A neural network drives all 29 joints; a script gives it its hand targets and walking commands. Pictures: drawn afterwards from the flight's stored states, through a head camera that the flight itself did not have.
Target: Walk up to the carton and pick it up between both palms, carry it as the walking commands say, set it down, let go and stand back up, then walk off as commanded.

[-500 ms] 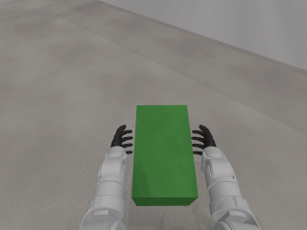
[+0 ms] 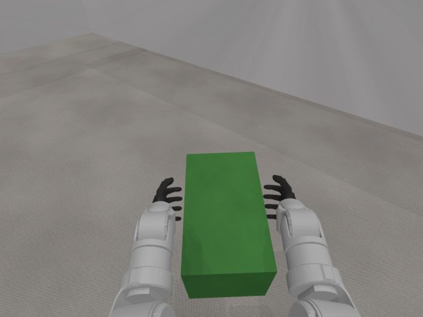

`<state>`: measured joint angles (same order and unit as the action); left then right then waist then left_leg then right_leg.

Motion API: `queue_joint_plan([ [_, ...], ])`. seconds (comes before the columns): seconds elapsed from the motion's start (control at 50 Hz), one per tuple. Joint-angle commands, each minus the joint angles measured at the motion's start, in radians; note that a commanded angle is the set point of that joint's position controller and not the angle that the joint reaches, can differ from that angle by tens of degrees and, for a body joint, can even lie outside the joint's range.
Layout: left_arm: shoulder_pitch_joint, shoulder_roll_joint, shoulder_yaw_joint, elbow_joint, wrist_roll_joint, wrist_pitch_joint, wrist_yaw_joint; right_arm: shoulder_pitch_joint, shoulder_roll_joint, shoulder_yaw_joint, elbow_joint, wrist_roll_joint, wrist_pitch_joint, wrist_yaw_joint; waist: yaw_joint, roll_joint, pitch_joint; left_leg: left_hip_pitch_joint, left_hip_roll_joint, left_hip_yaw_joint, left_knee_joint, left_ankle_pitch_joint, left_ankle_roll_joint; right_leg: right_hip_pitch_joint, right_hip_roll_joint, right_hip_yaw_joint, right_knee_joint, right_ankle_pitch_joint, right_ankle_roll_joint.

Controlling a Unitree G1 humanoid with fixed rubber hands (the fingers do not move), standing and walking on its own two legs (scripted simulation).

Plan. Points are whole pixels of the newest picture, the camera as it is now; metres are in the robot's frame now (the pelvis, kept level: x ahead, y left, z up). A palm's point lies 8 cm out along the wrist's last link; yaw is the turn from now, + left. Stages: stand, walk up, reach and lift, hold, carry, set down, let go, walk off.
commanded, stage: reach and lift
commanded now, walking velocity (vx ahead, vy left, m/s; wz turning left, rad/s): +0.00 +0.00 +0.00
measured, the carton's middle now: (223, 221) +0.34 +0.00 -0.02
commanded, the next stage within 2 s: hold in 0.88 s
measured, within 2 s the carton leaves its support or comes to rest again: neither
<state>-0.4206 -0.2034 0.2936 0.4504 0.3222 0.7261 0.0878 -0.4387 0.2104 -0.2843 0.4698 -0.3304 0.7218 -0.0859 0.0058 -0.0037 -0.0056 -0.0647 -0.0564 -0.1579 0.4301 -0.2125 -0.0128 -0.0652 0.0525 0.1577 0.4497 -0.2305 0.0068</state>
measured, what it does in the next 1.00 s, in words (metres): stands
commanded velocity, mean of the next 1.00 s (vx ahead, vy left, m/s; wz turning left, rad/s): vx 0.00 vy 0.00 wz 0.00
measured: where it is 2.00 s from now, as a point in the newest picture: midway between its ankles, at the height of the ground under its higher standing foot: outside the picture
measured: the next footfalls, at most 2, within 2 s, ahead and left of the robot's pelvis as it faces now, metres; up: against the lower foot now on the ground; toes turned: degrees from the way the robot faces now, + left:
right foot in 1.86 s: +0.23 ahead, -0.04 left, +0.00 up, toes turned +9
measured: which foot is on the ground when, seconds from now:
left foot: down 0.00-1.00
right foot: down 0.00-1.00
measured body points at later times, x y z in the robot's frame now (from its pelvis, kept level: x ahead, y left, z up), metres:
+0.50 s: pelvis +0.00 +0.00 +0.00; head -0.06 +0.01 +0.45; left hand +0.32 +0.13 +0.05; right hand +0.32 -0.13 +0.05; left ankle +0.03 +0.13 -0.74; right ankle +0.02 -0.13 -0.74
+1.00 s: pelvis +0.00 +0.00 +0.00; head -0.07 +0.00 +0.45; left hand +0.30 +0.13 +0.05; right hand +0.30 -0.13 +0.05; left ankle +0.03 +0.13 -0.74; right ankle +0.02 -0.12 -0.74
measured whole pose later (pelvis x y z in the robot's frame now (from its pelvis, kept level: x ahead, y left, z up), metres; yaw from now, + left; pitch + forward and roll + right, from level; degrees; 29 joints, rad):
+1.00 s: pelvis +0.00 +0.00 +0.00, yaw +0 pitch -9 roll +0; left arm -0.35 -0.18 0.21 0.39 0.29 0.77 0.06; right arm -0.36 0.18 -0.21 0.38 -0.31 0.77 -0.06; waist 0.00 0.00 -0.01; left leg -0.06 -0.05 -0.14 0.41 -0.20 -0.01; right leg -0.05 0.05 0.14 0.42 -0.21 0.01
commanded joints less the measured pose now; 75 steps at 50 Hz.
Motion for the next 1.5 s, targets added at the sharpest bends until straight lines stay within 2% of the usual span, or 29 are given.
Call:
queue_joint_plan([
  [0.0,-0.549,-1.026,-0.466,0.020,-0.274,-0.027,-0.278,-0.550,1.000,0.446,0.018,0.274,-0.035,0.278,-0.003,-0.002,-0.172,0.015,-0.024,0.085,-0.077,0.047,0.006,0.003,0.016,-0.067,-0.090,0.053,0.000],
  [0.3,-0.550,-1.052,-0.473,0.019,-0.269,-0.035,-0.270,-0.565,0.986,0.448,-0.008,0.271,-0.039,0.285,0.000,0.005,-0.239,0.028,-0.017,0.072,-0.061,0.093,0.003,-0.004,0.021,-0.063,-0.072,0.100,-0.007],
  [0.7,-0.460,-1.043,-0.528,-0.064,-0.300,-0.014,-0.283,-0.447,1.004,0.507,-0.080,0.289,-0.014,0.285,-0.003,0.001,-0.230,0.042,-0.019,0.069,-0.074,0.148,0.007,0.031,0.019,-0.063,-0.091,0.160,-0.002],
  [1.0,-0.423,-1.042,-0.556,-0.114,-0.316,-0.001,-0.294,-0.405,1.008,0.539,-0.126,0.308,0.002,0.292,-0.007,0.001,-0.200,0.019,-0.021,0.069,-0.085,0.095,0.012,0.037,0.018,-0.063,-0.106,0.109,-0.005],
  [1.26,-0.462,-1.046,-0.544,-0.094,-0.314,-0.003,-0.299,-0.439,1.004,0.524,-0.103,0.305,0.000,0.298,-0.009,0.003,-0.180,-0.003,-0.017,0.069,-0.086,0.009,0.013,0.005,0.017,-0.066,-0.105,0.019,-0.011],
  [1.28,-0.468,-0.992,-0.549,-0.071,-0.301,0.010,-0.301,-0.474,0.986,0.534,-0.119,0.303,0.010,0.298,-0.013,-0.012,-0.129,-0.281,0.122,-0.049,-0.074,-0.274,0.015,-0.157,-0.147,-0.007,-0.091,-0.303,-0.023],
  [1.3,-0.484,-1.003,-0.542,-0.099,-0.308,0.007,-0.289,-0.506,0.991,0.553,-0.140,0.328,0.010,0.301,-0.009,-0.010,-0.159,-0.311,0.108,-0.058,-0.058,-0.383,0.024,-0.128,-0.142,0.017,-0.108,-0.420,-0.044],
  [1.32,-0.500,-1.015,-0.554,-0.131,-0.312,0.003,-0.279,-0.538,0.996,0.577,-0.167,0.347,0.013,0.304,0.000,-0.019,-0.188,-0.368,0.087,-0.028,0.005,-0.386,0.019,-0.089,-0.171,0.048,-0.134,-0.460,-0.064],
  [1.34,-0.507,-1.037,-0.581,-0.172,-0.329,0.003,-0.270,-0.550,1.014,0.607,-0.195,0.368,0.019,0.304,0.008,-0.056,-0.231,-0.407,0.053,0.037,0.115,-0.289,0.008,-0.018,-0.223,0.097,-0.171,-0.444,-0.089],
  [1.36,-0.499,-1.049,-0.595,-0.195,-0.334,0.014,-0.260,-0.546,1.032,0.637,-0.209,0.383,0.035,0.298,0.011,-0.145,-0.283,-0.404,0.031,0.116,0.299,-0.179,0.001,-0.004,-0.305,0.167,-0.233,-0.451,-0.126],
  [1.38,-0.497,-1.053,-0.608,-0.205,-0.332,0.030,-0.251,-0.557,1.035,0.654,-0.218,0.394,0.052,0.294,0.005,-0.172,-0.298,-0.401,0.050,0.148,0.375,-0.169,0.003,-0.043,-0.362,0.190,-0.275,-0.489,-0.154],
  [1.4,-0.500,-1.059,-0.620,-0.231,-0.339,0.046,-0.241,-0.575,1.035,0.673,-0.247,0.410,0.065,0.287,0.000,-0.175,-0.281,-0.391,0.068,0.172,0.341,-0.188,0.009,-0.086,-0.376,0.149,-0.287,-0.518,-0.159],
  [1.42,-0.513,-1.065,-0.639,-0.270,-0.356,0.060,-0.230,-0.594,1.031,0.690,-0.286,0.429,0.078,0.281,-0.008,-0.176,-0.274,-0.347,0.079,0.186,0.276,-0.171,0.020,-0.131,-0.369,0.086,-0.276,-0.528,-0.146],
  [1.44,-0.509,-1.075,-0.663,-0.300,-0.374,0.076,-0.217,-0.592,1.023,0.699,-0.313,0.445,0.092,0.274,-0.016,-0.162,-0.280,-0.273,0.069,0.206,0.184,-0.123,0.032,-0.170,-0.344,0.010,-0.243,-0.523,-0.124],
  [1.46,-0.491,-1.083,-0.683,-0.332,-0.388,0.094,-0.205,-0.562,1.016,0.701,-0.326,0.456,0.108,0.264,-0.024,-0.120,-0.301,-0.190,0.038,0.221,0.082,-0.113,0.039,-0.192,-0.293,-0.080,-0.156,-0.493,-0.091],
  [1.48,-0.469,-1.081,-0.686,-0.359,-0.399,0.116,-0.193,-0.518,1.015,0.699,-0.335,0.465,0.127,0.251,-0.024,-0.020,-0.319,-0.123,0.050,0.171,-0.036,-0.153,0.048,-0.211,-0.231,-0.180,0.004,-0.423,-0.054],
])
